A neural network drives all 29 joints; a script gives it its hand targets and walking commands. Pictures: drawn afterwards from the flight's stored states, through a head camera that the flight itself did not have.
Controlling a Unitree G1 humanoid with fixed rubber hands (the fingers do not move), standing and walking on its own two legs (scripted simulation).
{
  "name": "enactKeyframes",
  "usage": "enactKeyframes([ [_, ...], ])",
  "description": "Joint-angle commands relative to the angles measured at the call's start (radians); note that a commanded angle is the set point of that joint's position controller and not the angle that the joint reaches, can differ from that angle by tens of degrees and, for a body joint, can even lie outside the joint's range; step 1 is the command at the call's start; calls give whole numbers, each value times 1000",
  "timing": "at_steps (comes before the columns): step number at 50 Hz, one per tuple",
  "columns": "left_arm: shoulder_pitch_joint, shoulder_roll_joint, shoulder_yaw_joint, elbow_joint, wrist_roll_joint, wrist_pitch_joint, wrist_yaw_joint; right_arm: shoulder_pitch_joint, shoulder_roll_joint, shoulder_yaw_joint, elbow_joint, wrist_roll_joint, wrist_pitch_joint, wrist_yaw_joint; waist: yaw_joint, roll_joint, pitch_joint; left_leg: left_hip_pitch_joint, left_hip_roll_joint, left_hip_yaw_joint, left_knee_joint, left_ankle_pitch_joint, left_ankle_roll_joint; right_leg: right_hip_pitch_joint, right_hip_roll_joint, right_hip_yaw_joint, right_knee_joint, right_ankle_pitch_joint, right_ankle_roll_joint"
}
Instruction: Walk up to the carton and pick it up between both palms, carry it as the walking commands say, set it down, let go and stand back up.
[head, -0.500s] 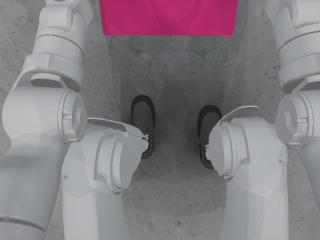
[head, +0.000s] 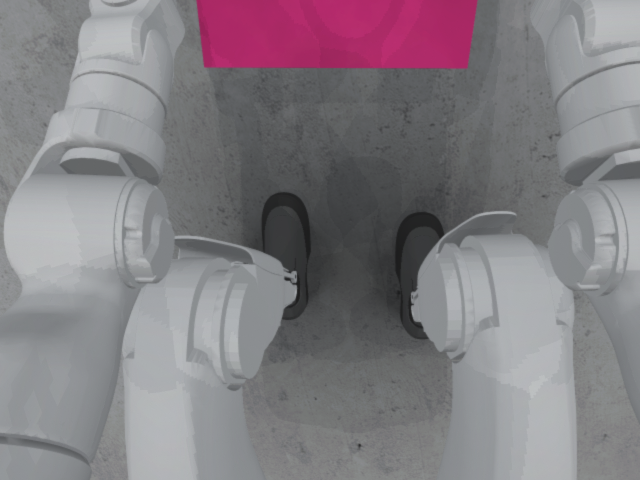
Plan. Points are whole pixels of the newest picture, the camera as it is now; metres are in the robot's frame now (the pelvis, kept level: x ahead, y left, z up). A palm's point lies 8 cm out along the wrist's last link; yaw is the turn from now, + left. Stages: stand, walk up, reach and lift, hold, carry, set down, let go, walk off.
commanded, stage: set down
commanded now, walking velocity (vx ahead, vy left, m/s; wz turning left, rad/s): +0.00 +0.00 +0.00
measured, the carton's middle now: out of the picture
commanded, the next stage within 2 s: none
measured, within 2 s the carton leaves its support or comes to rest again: rests again in 0.10 s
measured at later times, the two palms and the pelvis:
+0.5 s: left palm out of the picture +0.54 +0.17 -0.20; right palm out of the picture +0.51 -0.21 -0.21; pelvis +0.00 +0.00 +0.00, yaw +0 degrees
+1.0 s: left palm out of the picture +0.53 +0.20 -0.19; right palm out of the picture +0.51 -0.23 -0.20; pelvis +0.00 +0.00 +0.00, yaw +0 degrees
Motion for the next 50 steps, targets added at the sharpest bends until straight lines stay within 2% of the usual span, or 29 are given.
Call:
enactKeyframes([
  [1, -192, -739, -166, 62, 63, 33, -268, -138, 716, 165, 58, -57, 10, 181, -58, -110, -1013, 513, -67, -96, -12, 127, -36, 301, 30, 26, -148, 169, -1],
  [5, -191, -651, -171, 50, 43, 21, -244, -131, 588, 141, 66, -56, -5, 153, -77, -101, -1033, 518, -56, -104, -10, 123, -43, 320, 25, 33, -140, 172, 2],
  [9, -153, -509, -145, 51, 39, -3, -202, -116, 454, 132, 62, -35, -28, 119, -59, -112, -1039, 536, -46, -103, -13, 125, -46, 311, 20, 40, -149, 165, 8],
  [10, -125, -452, -136, 69, 37, -4, -188, -101, 384, 107, 62, -28, -39, 104, -50, -109, -1044, 553, -45, -109, -20, 130, -43, 307, 22, 26, -143, 165, 13],
  [14, -65, -166, -121, 71, -11, -36, -104, 13, 45, 61, 117, -17, -76, 14, -77, -114, -1068, 586, -27, -120, -20, 134, -60, 348, 7, 39, -157, 170, 17],
  [15, -75, -112, -116, 87, -15, -45, -86, -6, 7, 79, 96, 10, -87, -5, -54, -113, -1109, 625, -22, -125, -21, 177, -62, 366, 2, 37, -155, 210, 24],
  [16, -84, -81, -102, 72, -20, -48, -63, -46, -53, 63, 75, 14, -100, -27, -61, -112, -1127, 621, -24, -136, -13, 196, -64, 371, 6, 45, -153, 225, 23],
  [17, -91, -60, -98, 76, -26, -58, -47, -70, -62, 79, 46, 48, -114, -43, -32, -99, -1175, 632, -19, -131, -10, 221, -67, 398, 1, 47, -144, 256, 25],
  [19, -84, -13, -69, 85, -43, -69, -24, -105, -107, 84, 7, 78, -132, -64, -27, -121, -1237, 661, -20, -130, 3, 267, -64, 425, -1, 50, -142, 286, 30],
  [21, -77, 9, -81, 42, -68, -78, -13, -114, -126, 92, -7, 120, -138, -69, -25, -119, -1328, 705, -22, -137, 9, 309, -57, 467, 3, 49, -126, 343, 24],
  [23, -61, 42, -72, 30, -82, -77, -12, -119, -136, 131, -36, 153, -136, -63, -1, -138, -1376, 734, -14, -129, 12, 331, -57, 488, 1, 48, -122, 361, 25],
  [24, -27, 90, -57, 34, -74, -79, -11, -126, -143, 135, -53, 157, -133, -62, 18, -183, -1366, 710, -18, -137, -3, 310, -39, 479, 0, 40, -115, 341, 38],
  [25, -12, 79, -58, 30, -72, -79, -11, -128, -152, 135, -70, 170, -135, -60, 20, -155, -1369, 713, -16, -130, 4, 305, -43, 479, 3, 45, -121, 336, 32],
  [26, -13, 95, -56, 33, -78, -77, -14, -136, -187, 123, -74, 159, -138, -59, 7, -174, -1360, 700, -11, -139, -3, 294, -38, 464, -2, 33, -111, 323, 38],
  [27, -7, 98, -49, 35, -74, -79, -15, -128, -185, 128, -86, 165, -139, -60, 21, -159, -1361, 696, -6, -130, 11, 307, -45, 466, -5, 44, -118, 339, 33],
  [28, -10, 87, -62, 22, -76, -78, -17, -127, -209, 109, -76, 159, -141, -59, -5, -151, -1359, 689, -6, -130, 9, 290, -48, 462, -6, 41, -114, 327, 25],
  [29, -31, 95, -57, 19, -80, -74, -20, -131, -222, 116, -74, 156, -139, -55, -6, -153, -1336, 700, -5, -138, 0, 289, -43, 460, -9, 41, -116, 320, 26],
  [30, -19, 119, -38, 29, -65, -77, -21, -128, -214, 119, -69, 160, -135, -52, 13, -166, -1323, 670, -6, -128, 3, 277, -43, 451, -6, 47, -122, 309, 25],
  [32, -8, 130, -43, 29, -65, -77, -22, -113, -231, 113, -49, 166, -135, -47, 6, -164, -1311, 658, 2, -131, -3, 254, -38, 461, -14, 49, -114, 299, 24],
  [33, -11, 142, -34, 26, -65, -79, -27, -130, -237, 110, -74, 161, -135, -46, 20, -180, -1343, 667, 2, -131, 1, 275, -38, 464, -15, 48, -113, 311, 30],
  [35, 3, 149, -34, 30, -76, -74, -31, -121, -241, 109, -76, 158, -132, -43, 12, -195, -1336, 657, -1, -133, 5, 276, -31, 470, -18, 38, -108, 311, 32],
  [38, 8, 171, -28, 28, -60, -75, -38, -75, -262, 81, -39, 140, -129, -39, 0, -171, -1293, 625, 6, -128, 11, 249, -38, 450, -15, 46, -109, 300, 22],
  [39, 6, 147, -49, 14, -70, -76, -43, -90, -260, 84, -55, 144, -130, -38, -23, -176, -1323, 665, 7, -132, 7, 249, -34, 452, -18, 32, -109, 290, 26],
  [41, -7, 182, -29, -54, -61, -79, -41, -93, -281, 68, -103, 143, -129, -39, -1, -171, -1349, 671, 5, -126, 12, 265, -38, 454, -12, 44, -112, 299, 17],
  [42, 1, 169, -40, -49, -77, -76, -42, -73, -293, 63, -120, 149, -131, -38, -25, -170, -1402, 714, 9, -125, 11, 271, -37, 481, -14, 29, -116, 312, 22],
  [45, -43, 177, -49, -216, -79, -76, -39, -88, -277, 67, -222, 177, -122, -39, -7, -161, -1603, 829, 0, -116, 4, 338, -39, 558, -1, 25, -126, 360, 8],
  [47, -22, 196, -40, -284, -95, -62, -31, -44, -313, 26, -267, 169, -106, -46, -38, -153, -1717, 929, -6, -110, 3, 357, -36, 615, 1, 5, -137, 374, 13],
  [48, -24, 179, -34, -387, -96, -60, -32, -32, -287, 47, -336, 184, -97, -43, -6, -151, -1833, 966, -11, -90, -12, 371, -44, 679, 11, 0, -149, 382, 1],
  [50, -3, 158, -62, -439, -131, -29, -33, 6, -296, 39, -390, 185, -67, -47, -49, -140, -1972, 1068, -13, -79, -20, 366, -51, 756, 18, -20, -170, 371, -3],
])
